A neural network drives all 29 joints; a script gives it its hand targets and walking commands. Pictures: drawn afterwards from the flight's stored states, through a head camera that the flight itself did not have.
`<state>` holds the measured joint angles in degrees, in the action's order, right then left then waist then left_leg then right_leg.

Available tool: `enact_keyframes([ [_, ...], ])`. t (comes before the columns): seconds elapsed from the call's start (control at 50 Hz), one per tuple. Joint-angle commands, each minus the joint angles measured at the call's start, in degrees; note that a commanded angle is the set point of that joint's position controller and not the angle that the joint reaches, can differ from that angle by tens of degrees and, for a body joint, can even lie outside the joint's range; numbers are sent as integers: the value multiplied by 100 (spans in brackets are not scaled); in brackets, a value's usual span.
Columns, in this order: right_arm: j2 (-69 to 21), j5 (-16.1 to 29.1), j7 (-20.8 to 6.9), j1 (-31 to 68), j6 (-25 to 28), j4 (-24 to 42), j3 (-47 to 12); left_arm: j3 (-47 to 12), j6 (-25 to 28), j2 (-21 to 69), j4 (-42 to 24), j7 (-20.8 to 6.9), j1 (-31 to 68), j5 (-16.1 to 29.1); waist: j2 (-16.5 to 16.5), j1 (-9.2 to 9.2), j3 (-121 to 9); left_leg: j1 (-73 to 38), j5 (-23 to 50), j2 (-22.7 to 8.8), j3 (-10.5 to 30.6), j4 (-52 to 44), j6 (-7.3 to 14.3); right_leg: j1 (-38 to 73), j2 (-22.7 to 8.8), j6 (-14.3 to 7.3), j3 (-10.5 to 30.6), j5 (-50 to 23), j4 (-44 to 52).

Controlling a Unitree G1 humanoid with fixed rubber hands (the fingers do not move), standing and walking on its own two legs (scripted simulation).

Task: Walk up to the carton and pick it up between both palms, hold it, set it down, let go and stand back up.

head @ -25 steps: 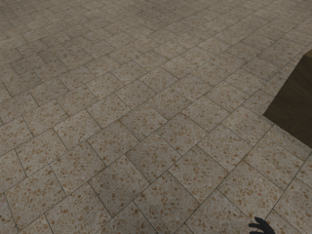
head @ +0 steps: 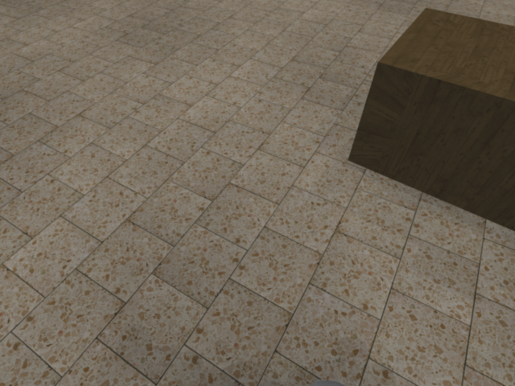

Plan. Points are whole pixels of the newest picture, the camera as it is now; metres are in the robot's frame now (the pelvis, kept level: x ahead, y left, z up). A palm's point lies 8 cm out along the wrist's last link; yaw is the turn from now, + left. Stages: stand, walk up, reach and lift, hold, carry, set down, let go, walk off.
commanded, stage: walk up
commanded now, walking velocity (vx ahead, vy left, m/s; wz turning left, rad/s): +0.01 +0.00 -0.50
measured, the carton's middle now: out of the picture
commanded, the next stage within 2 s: none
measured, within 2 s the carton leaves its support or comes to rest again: neither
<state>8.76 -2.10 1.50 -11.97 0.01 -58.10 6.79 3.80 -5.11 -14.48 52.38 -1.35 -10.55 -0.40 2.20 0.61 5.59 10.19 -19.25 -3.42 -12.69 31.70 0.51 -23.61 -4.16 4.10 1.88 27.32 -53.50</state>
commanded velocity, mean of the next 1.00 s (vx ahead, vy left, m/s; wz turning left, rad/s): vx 0.00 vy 0.00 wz -0.49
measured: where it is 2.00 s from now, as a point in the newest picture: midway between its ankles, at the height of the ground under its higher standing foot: outside the picture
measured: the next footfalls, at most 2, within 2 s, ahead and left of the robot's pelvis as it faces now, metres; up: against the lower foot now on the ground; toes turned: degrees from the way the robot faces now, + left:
right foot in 0.06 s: +0.04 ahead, -0.14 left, +0.00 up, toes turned -5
left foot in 0.52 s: +0.08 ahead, +0.09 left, +0.00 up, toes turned -13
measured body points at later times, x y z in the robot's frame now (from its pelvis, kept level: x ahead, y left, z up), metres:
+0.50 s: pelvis -0.01 -0.01 +0.00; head +0.05 +0.00 +0.45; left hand +0.10 +0.22 -0.15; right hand +0.08 -0.29 -0.12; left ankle +0.03 +0.11 -0.72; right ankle +0.00 -0.14 -0.73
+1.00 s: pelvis -0.04 +0.01 -0.01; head -0.02 -0.03 +0.44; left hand +0.17 +0.18 -0.14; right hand -0.10 -0.25 -0.16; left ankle +0.04 +0.10 -0.72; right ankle -0.09 -0.08 -0.73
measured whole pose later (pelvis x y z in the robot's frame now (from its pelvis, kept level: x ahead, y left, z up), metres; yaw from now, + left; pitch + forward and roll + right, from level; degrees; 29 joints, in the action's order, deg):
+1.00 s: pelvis -0.04 +0.01 -0.01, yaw -28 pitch -1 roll -1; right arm 12.4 -1.5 1.6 -10.1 -2.6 -52.7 4.6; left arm 2.5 -2.7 -12.0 54.9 -0.5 -6.1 -0.1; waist -3.7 -0.9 5.9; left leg 22.6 -25.0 -8.2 -9.6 46.2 -1.4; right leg -16.5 1.2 -1.5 -3.4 20.1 -37.7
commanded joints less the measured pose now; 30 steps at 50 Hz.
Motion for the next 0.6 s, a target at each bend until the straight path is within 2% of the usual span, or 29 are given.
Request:
enact_keyframes([
  [0.0, 1353, 9, 12, -104, -3, 290, 330, -4, 171, -237, -518, 63, 40, 62, -1063, -26, -535, -9, 2687, -1595, 965, -434, 656, 546, 254, -136, -650, -60, 1285],
  [0.02, 1335, 22, -14, -5, -55, 267, 311, 18, 227, -234, -440, 72, -179, 46, -815, 150, -507, 352, 2326, -1468, 723, -67, 484, 1120, 340, -226, -822, -818, 1981],
  [0.04, 1252, 66, -45, 42, -90, 317, 253, 91, 302, -501, -337, 112, -457, 33, -479, 322, -654, 702, 1821, -1264, 421, 520, 223, 1678, 240, -306, -667, -1500, 2637],
  [0.06, 842, 99, -76, 23, -117, 468, 138, 207, 399, -1019, -331, 139, -721, -19, 1113, 410, -805, 1655, 162, -594, -9, 2000, -191, 2271, -1054, -687, 1200, -2510, 3376],
  [0.08, 623, 137, -29, 446, -184, 849, 140, 320, 456, -1577, -297, 174, -1033, 56, 2395, 647, -966, 2308, -1996, 173, 501, 2937, -391, 2029, -2184, -1521, 3039, -4362, 3570],
  [0.1, 798, 129, -5, 668, -250, 867, 208, 333, 505, -1344, -182, 192, -1081, 44, 1797, 712, -863, 2284, -1890, -78, 1133, 3394, -426, 1711, -2111, -1728, 2937, -3897, 3615],
  [0.12, 836, 144, -46, 664, -255, 783, 197, 261, 498, -1145, -193, 216, -720, -17, 1249, 510, -611, 2572, -1524, -130, 1201, 3565, -426, 1825, -1752, -1642, 2361, -3784, 3474],
  [0.14, 703, 192, -65, 591, -218, 796, 179, 255, 465, -1038, -291, 254, -296, -43, 1087, 349, -530, 2650, -1228, -191, 1203, 3609, -425, 1668, -1502, -1526, 1894, -3654, 3395],
  [0.16, 738, 152, -70, 475, -210, 740, 177, 236, 462, -891, -391, 276, 18, -44, 931, 184, -527, 2612, -847, -270, 1293, 3509, -438, 1680, -1288, -1432, 1663, -3677, 3325],
  [0.18, 756, 116, -57, 375, -201, 756, 203, 219, 482, -815, -436, 273, 122, -19, 969, 112, -607, 2409, -687, -250, 1279, 3379, -487, 1585, -1132, -1401, 1491, -4071, 3291],
  [0.2, 760, 87, -57, 289, -209, 728, 217, 198, 514, -754, -395, 245, 140, -25, 823, 83, -754, 2284, -569, -199, 1251, 3281, -536, 1721, -1017, -1368, 1387, -4300, 3253],
  [0.22, 742, 95, -49, 277, -238, 700, 232, 204, 550, -737, -383, 233, 40, -26, 641, 95, -826, 2197, -560, -136, 1226, 3121, -580, 1765, -1048, -1382, 1440, -4572, 3208],
  [0.26, 702, 101, -18, 345, -295, 816, 213, 206, 575, -800, -346, 219, -98, 0, 520, 148, -895, 2197, -529, -104, 1270, 2881, -631, 1885, -1036, -1432, 1528, -4337, 3237],
  [0.28, 656, 127, -11, 449, -309, 871, 206, 227, 586, -828, -330, 219, -179, -32, 527, 182, -860, 2170, -603, -57, 1277, 2668, -668, 1802, -1114, -1534, 1716, -4277, 3279],
  [0.32, 654, 146, 4, 550, -313, 910, 192, 237, 568, -830, -333, 208, -295, -68, 461, 234, -927, 2261, -629, -19, 1309, 2351, -665, 2035, -1161, -1577, 1878, -3938, 3282],
  [0.36, 605, 165, 10, 751, -262, 1039, 203, 247, 543, -848, -347, 212, -387, -89, 594, 285, -962, 2095, -736, 35, 1343, 1922, -697, 2050, -1138, -1602, 2007, -3922, 3209],
  [0.38, 577, 176, 20, 809, -241, 1059, 189, 261, 534, -876, -353, 211, -406, -94, 615, 310, -962, 1970, -810, 57, 1332, 1726, -700, 1947, -1148, -1585, 2064, -4012, 3169],
  [0.4, 578, 181, 23, 836, -234, 1087, 204, 262, 524, -860, -368, 203, -439, -95, 547, 313, -929, 1845, -810, 118, 1323, 1643, -680, 1815, -1119, -1566, 2179, -3806, 3198],
  [0.42, 543, 191, 23, 789, -218, 1118, 222, 263, 508, -892, -349, 201, -408, -104, 556, 273, -976, 1604, -784, 123, 1352, 1394, -673, 1696, -1132, -1524, 2247, -3794, 3130],
  [0.44, 500, 220, 29, 666, -184, 1089, 202, 298, 492, -951, -366, 206, -256, -115, 628, 115, -1014, 1247, -534, 102, 1415, 889, -626, 1541, -1046, -1407, 2197, -3912, 2922],
  [0.46, 511, 226, 38, 349, -146, 995, 233, 270, 470, -895, -419, 201, -70, -105, 560, -104, -1121, 675, -98, 145, 1383, 245, -558, 1250, -845, -1226, 1988, -3919, 2675],
  [0.48, 620, 204, 56, 63, -94, 923, 243, 244, 433, -802, -451, 186, 121, -95, 333, -298, -1159, -89, 550, 221, 1259, -737, -530, 778, -445, -905, 1681, -3485, 2420],
  [0.5, 954, 133, 91, -163, -36, 905, 329, 186, 426, -578, -489, 185, -57, -71, -197, -355, -1228, -966, 748, -310, 1760, -1304, -476, 32, -25, -567, 1373, -2496, 1945],
  [0.52, 1543, 81, 115, -68, -31, 994, 451, 121, 412, -147, -581, 198, -192, -10, -1945, -311, -1284, -1498, 1049, -2026, 3304, -1673, 1, -1266, 924, -163, 366, 189, 578],
  [0.54, 1706, 105, 120, -3, -94, 1022, 429, 148, 330, -331, -656, 275, -46, -90, -2225, -389, -1232, -634, 1014, -2581, 3610, -1624, 669, -1166, 737, -167, 330, 960, -705],
  [0.56, 1302, 74, 118, 245, -115, 1060, 313, 197, 307, -513, -591, 239, 102, -175, -1706, -314, -1026, -140, 760, -2333, 3337, -1648, 783, -1029, 545, -241, 573, 667, -1311],
  [0.58, 1058, 53, 123, 486, -86, 1111, 231, 226, 303, -536, -430, 179, 16, -144, -1081, -168, -849, -74, 932, -1990, 2772, -1520, 677, -1063, 478, -231, 612, 263, -1560],
])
